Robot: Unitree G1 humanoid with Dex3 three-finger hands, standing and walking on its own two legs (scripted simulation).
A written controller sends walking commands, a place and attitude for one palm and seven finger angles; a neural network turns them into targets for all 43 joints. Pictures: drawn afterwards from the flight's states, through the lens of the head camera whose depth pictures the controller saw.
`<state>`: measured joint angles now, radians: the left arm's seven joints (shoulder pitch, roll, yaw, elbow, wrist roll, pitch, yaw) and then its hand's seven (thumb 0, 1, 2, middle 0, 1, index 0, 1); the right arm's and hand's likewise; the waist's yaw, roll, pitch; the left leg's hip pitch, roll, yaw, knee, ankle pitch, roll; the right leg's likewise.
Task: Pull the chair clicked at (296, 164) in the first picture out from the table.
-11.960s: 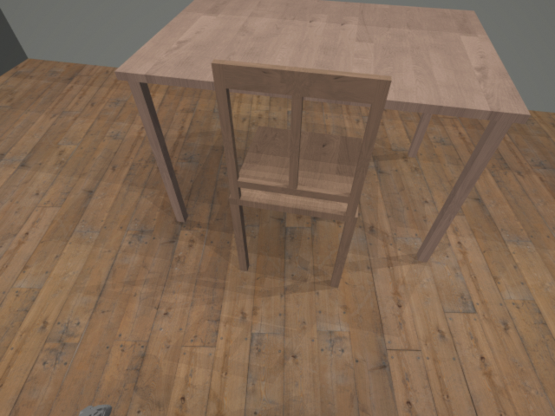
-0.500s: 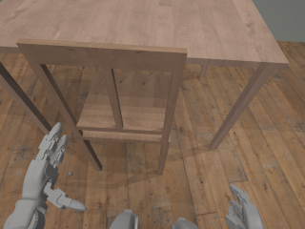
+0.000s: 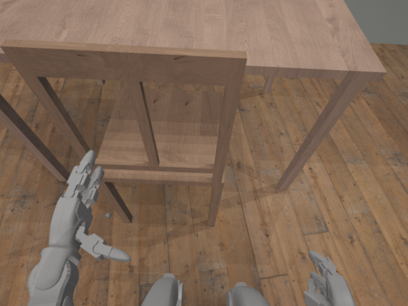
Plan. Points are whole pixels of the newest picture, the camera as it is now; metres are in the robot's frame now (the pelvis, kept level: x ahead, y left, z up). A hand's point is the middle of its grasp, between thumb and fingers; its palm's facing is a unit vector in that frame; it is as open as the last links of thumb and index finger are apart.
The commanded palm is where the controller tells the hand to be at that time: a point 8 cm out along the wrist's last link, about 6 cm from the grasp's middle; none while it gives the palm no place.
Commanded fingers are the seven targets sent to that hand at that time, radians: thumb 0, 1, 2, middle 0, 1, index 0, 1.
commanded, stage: aim the fingers beside a spindle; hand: left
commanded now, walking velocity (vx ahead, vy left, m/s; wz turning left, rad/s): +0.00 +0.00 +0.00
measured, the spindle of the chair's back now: (146, 130) +0.49 +0.15 +0.00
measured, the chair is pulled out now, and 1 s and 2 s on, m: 0.00 0.00 0.00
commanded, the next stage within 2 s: push the fingers through the gap in 1.50 s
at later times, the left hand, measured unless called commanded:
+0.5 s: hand (126, 205) +0.30 +0.16 +0.02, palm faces -0.01 -1.00 -0.03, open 16.9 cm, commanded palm +0.29 +0.21 +0.02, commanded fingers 0.00 -0.50 0.30 -0.06 -0.08 -0.06 -0.08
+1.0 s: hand (145, 190) +0.34 +0.13 +0.00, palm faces -0.03 -1.00 -0.03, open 16.9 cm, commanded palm +0.32 +0.19 +0.00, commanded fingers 0.00 -0.50 0.30 -0.06 -0.08 -0.06 -0.08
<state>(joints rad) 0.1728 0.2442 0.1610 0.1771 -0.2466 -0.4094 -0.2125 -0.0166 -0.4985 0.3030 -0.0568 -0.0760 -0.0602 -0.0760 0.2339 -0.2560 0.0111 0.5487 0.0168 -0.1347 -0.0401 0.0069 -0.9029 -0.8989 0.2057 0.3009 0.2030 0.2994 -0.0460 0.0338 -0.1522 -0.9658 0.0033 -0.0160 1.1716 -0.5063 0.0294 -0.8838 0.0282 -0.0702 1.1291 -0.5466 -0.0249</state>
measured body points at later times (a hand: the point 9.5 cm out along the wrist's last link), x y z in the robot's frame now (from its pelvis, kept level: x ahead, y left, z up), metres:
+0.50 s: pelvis -0.01 +0.00 -0.01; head +0.08 +0.01 +0.43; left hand +0.30 +0.21 +0.02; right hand +0.15 -0.25 -0.11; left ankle +0.03 +0.10 -0.65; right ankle +0.00 -0.11 -0.65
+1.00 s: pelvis -0.01 -0.01 -0.03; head +0.09 +0.00 +0.41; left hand +0.34 +0.19 +0.00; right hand +0.12 -0.26 -0.14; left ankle +0.03 +0.10 -0.65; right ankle +0.00 -0.11 -0.65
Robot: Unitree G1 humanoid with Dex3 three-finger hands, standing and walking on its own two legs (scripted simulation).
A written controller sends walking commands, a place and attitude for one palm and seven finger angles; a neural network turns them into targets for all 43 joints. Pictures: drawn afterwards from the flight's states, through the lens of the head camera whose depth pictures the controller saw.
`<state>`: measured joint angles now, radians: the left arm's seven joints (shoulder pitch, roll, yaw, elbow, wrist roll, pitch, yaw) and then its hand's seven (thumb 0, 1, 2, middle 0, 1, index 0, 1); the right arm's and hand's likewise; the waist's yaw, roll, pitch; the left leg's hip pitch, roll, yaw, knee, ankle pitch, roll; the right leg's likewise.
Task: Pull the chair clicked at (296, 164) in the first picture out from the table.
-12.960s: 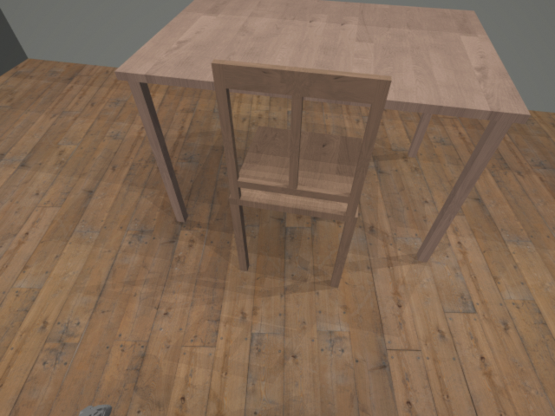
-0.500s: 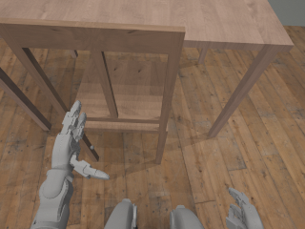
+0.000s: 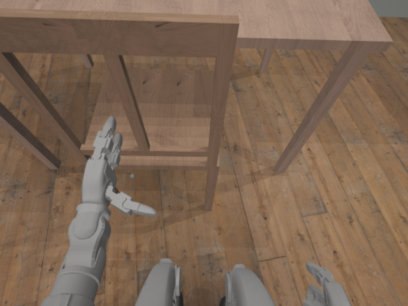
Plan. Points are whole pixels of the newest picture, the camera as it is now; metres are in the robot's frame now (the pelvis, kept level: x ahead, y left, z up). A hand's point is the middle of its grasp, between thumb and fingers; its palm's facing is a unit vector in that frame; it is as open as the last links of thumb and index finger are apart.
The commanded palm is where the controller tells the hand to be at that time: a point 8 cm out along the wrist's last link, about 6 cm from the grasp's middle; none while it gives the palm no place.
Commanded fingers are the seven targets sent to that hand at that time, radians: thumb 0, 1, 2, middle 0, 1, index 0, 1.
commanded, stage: aim the fingers beside a spindle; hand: left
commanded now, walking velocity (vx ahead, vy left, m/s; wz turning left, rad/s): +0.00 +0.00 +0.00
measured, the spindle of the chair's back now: (132, 111) +0.50 +0.16 +0.03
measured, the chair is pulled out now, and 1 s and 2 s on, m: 0.00 0.00 0.00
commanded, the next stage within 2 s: push the fingers through the gap in 0.50 s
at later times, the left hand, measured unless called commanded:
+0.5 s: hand (130, 177) +0.35 +0.15 +0.02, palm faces -0.01 -1.00 -0.02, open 16.9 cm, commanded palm +0.33 +0.20 +0.03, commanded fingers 0.00 -0.50 0.30 -0.06 -0.08 -0.06 -0.08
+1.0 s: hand (136, 159) +0.39 +0.14 +0.02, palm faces -0.01 -1.00 -0.04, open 16.9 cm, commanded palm +0.37 +0.19 +0.03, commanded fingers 0.00 -0.50 0.30 -0.06 -0.08 -0.06 -0.08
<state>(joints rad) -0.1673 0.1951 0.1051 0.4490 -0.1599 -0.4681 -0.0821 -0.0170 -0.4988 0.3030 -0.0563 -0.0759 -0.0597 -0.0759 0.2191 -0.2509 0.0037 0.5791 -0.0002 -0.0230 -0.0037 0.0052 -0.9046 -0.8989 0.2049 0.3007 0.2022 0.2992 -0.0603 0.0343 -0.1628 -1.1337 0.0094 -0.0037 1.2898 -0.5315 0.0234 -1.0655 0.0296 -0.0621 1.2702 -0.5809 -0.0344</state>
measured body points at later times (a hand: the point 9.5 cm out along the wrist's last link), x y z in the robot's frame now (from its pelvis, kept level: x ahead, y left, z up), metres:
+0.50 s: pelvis +0.00 +0.00 +0.00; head +0.11 +0.01 +0.44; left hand +0.35 +0.20 +0.03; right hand +0.15 -0.25 -0.11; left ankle +0.04 +0.10 -0.62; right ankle +0.01 -0.10 -0.62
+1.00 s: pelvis +0.00 +0.00 +0.00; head +0.11 +0.01 +0.43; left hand +0.38 +0.19 +0.03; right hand +0.12 -0.25 -0.12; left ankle +0.04 +0.10 -0.62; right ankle +0.01 -0.10 -0.62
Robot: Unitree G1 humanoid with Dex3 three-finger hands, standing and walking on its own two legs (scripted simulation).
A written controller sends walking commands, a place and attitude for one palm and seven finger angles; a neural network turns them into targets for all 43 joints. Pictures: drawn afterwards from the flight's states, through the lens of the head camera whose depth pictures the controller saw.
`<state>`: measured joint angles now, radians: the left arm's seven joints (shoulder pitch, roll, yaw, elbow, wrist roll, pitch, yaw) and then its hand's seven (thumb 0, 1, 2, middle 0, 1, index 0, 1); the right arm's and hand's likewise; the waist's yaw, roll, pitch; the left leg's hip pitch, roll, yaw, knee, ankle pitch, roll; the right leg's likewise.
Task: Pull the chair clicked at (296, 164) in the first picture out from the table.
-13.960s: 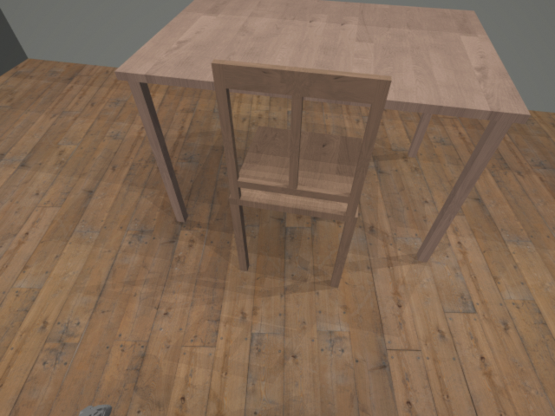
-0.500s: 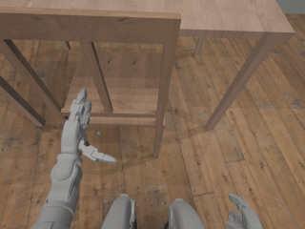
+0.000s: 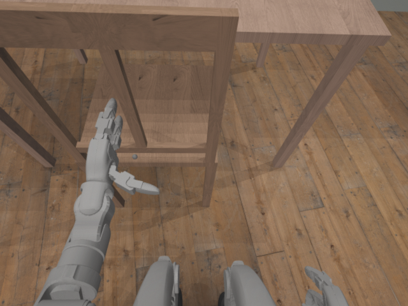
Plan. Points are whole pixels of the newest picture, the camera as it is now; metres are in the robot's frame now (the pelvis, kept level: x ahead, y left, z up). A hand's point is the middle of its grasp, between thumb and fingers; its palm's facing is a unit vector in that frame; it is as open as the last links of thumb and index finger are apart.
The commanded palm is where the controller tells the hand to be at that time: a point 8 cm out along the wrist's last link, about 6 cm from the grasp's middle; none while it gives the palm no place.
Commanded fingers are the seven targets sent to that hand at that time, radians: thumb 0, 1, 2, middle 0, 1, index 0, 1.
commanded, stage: push the fingers through the gap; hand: left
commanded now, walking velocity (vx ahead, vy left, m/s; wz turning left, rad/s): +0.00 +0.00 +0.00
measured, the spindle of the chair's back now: (129, 107) +0.51 +0.16 +0.04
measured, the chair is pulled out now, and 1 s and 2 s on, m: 0.00 0.00 0.00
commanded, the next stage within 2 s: hook a spindle and tug to test in 1.20 s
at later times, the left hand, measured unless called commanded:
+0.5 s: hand (135, 136) +0.44 +0.14 +0.03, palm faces +0.02 -1.00 -0.04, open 16.9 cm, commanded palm +0.41 +0.19 +0.03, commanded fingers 0.00 -0.50 0.30 -0.06 -0.08 -0.06 -0.08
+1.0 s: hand (139, 122) +0.47 +0.14 +0.03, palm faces +0.02 -1.00 -0.04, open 16.9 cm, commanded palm +0.44 +0.19 +0.03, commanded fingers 0.00 -0.50 0.30 -0.06 -0.08 -0.06 -0.08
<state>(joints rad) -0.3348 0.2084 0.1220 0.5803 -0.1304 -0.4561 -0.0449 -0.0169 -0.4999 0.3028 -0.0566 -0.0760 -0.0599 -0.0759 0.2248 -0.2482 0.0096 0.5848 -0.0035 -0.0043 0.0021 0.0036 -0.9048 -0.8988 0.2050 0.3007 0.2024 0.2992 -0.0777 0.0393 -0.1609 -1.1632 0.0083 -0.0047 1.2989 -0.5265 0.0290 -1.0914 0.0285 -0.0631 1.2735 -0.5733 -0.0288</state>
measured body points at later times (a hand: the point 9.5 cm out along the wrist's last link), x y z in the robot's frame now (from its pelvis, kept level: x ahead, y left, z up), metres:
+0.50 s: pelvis +0.00 +0.00 +0.00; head +0.13 +0.01 +0.43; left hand +0.43 +0.19 +0.03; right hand +0.09 -0.27 -0.12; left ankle +0.04 +0.10 -0.62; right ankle +0.02 -0.11 -0.62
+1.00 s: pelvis +0.00 +0.00 +0.00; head +0.14 +0.01 +0.42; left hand +0.47 +0.19 +0.03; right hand +0.04 -0.26 -0.13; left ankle +0.04 +0.10 -0.62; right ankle +0.02 -0.11 -0.62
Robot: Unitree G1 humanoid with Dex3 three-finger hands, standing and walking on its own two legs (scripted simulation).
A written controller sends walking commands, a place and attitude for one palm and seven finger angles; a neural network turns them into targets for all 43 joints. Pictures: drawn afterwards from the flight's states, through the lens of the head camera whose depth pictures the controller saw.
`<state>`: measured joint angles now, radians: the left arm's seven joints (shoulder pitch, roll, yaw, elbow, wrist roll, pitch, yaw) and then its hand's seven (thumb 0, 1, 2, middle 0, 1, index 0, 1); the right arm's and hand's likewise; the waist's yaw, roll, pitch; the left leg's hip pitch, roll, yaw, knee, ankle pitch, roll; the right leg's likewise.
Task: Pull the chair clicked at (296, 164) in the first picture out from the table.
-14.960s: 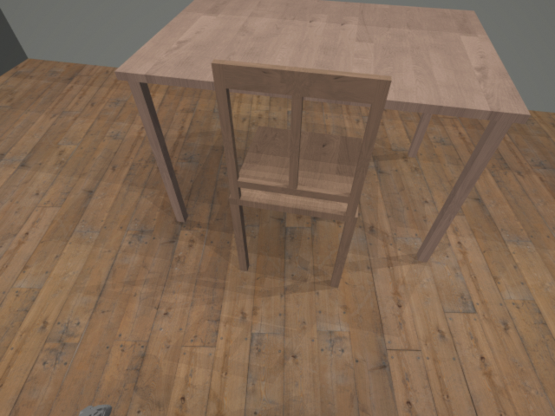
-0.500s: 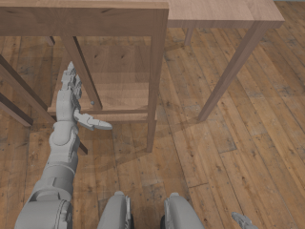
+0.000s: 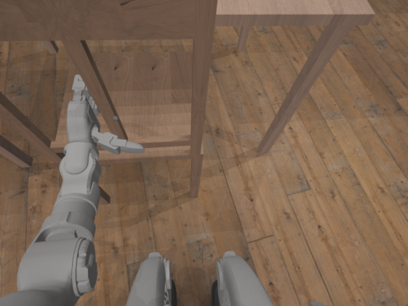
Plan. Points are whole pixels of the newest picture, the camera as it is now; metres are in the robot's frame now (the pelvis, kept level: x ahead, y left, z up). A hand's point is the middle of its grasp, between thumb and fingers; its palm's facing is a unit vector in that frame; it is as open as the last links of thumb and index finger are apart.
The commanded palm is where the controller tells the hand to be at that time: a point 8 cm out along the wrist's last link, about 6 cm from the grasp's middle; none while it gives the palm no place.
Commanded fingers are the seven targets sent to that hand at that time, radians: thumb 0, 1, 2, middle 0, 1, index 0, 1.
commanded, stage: push the fingers through the gap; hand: left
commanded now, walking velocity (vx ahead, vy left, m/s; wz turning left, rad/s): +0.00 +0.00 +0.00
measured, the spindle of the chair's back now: (104, 103) +0.50 +0.17 +0.04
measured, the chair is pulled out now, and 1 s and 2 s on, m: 0.00 0.00 0.03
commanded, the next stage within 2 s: hook a spindle and tug to test in 0.20 s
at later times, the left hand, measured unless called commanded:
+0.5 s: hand (116, 118) +0.47 +0.15 +0.03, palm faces +0.05 -1.00 -0.03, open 16.5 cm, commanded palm +0.44 +0.19 +0.03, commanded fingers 0.00 -0.50 0.30 -0.25 -0.68 -0.25 -0.68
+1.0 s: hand (114, 119) +0.47 +0.15 +0.03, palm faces +0.06 -1.00 -0.03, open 9.0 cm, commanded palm +0.44 +0.19 +0.03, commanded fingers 0.00 0.68 0.80 -0.50 -1.45 -0.50 -1.45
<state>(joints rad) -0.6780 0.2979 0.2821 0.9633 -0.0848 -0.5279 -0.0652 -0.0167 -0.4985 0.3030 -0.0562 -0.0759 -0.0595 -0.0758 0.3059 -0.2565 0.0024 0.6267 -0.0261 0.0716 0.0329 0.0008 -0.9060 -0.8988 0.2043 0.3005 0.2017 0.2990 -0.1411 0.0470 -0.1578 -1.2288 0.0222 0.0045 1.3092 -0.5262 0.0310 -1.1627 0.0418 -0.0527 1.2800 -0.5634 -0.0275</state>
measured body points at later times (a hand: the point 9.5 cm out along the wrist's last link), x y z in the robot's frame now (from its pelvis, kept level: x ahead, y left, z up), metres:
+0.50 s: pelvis +0.00 +0.00 +0.00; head +0.14 +0.02 +0.43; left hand +0.46 +0.20 +0.03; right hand +0.06 -0.26 -0.12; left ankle +0.04 +0.10 -0.61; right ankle +0.02 -0.11 -0.61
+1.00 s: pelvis +0.00 +0.00 +0.00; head +0.14 +0.02 +0.43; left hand +0.46 +0.20 +0.04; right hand +0.06 -0.26 -0.12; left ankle +0.04 +0.10 -0.61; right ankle +0.02 -0.11 -0.61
